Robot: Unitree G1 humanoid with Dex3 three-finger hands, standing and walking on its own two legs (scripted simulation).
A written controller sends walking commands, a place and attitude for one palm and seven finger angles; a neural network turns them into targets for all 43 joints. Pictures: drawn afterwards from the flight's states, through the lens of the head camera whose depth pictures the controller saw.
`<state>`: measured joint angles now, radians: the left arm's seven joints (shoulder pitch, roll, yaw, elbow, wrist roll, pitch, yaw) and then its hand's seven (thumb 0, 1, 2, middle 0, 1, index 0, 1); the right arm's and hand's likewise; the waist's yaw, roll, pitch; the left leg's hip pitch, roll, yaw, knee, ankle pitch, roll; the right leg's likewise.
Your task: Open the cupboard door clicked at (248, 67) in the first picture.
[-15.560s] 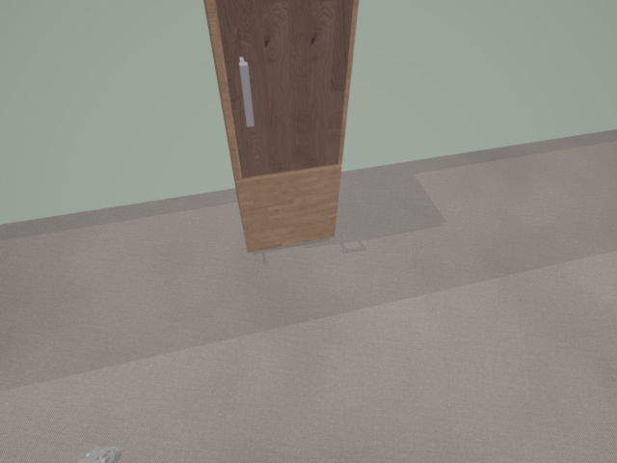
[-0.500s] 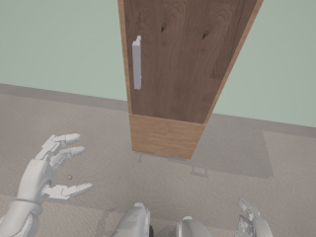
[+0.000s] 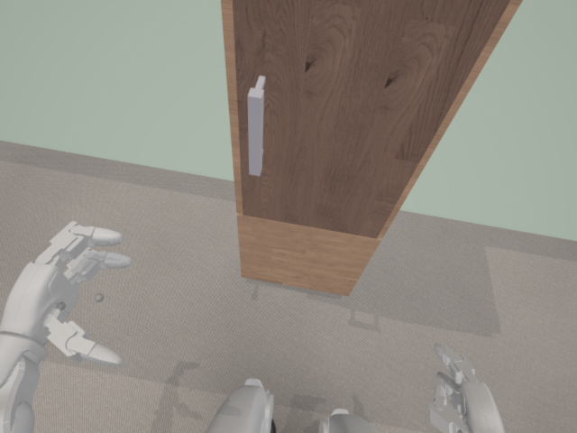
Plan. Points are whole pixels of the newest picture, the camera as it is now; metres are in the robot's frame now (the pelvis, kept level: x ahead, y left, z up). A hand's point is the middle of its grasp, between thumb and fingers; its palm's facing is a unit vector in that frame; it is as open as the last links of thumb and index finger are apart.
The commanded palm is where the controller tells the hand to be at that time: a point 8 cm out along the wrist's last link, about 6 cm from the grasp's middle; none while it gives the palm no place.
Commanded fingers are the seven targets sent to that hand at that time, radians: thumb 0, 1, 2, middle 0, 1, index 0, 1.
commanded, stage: raise the hand with hooked fingers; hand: left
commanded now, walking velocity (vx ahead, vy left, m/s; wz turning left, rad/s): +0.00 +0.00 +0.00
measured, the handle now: (258, 129) +0.58 +0.10 +0.05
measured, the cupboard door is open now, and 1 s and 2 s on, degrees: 0 0 0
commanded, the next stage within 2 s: move the hooked fingers beside the handle in 0.68 s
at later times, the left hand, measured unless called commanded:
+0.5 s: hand (117, 263) +0.30 +0.25 +0.05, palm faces -0.09 -1.00 -0.04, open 14.0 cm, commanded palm +0.28 +0.30 +0.06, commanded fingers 0.00 -0.50 0.30 -0.30 -1.20 -0.30 -1.20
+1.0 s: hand (134, 251) +0.32 +0.23 +0.06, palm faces -0.10 -0.99 -0.03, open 14.0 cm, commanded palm +0.31 +0.28 +0.06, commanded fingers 0.00 -0.50 0.30 -0.30 -1.20 -0.30 -1.20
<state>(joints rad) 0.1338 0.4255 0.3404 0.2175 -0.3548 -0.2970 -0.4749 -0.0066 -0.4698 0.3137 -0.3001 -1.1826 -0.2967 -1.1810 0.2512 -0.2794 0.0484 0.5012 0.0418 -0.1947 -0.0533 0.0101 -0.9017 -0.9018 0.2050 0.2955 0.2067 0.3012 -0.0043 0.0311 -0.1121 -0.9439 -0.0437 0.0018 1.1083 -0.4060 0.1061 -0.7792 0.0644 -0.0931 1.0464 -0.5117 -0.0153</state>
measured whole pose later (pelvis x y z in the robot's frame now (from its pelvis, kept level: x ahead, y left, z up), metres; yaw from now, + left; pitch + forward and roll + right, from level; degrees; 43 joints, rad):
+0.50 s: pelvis +0.02 -0.02 +0.01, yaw -1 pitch +15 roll -5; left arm 0.01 0.45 0.41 0.40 -0.38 -0.33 -0.57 -0.01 -0.50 0.30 -0.30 -1.20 -0.30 -1.20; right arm 0.30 -0.30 0.02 0.50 0.04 -0.15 -0.03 0.01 -0.90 -0.90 0.20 0.30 0.21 0.30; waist -0.03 0.03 -0.13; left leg -0.92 -0.02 0.00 1.08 -0.42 0.09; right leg -0.77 0.09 -0.08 1.02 -0.52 -0.04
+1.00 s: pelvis +0.01 -0.02 +0.00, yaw +0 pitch +15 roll -4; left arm -0.13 0.44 0.36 0.52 -0.35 -0.34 -0.56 -0.01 -0.50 0.30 -0.30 -1.20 -0.30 -1.20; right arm 0.27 -0.30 0.05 0.53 0.05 -0.14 -0.05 0.01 -0.90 -0.90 0.20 0.30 0.21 0.30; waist -0.02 0.03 -0.12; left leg -0.94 -0.03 -0.01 1.09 -0.41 0.08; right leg -0.78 0.08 -0.10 1.04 -0.52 -0.05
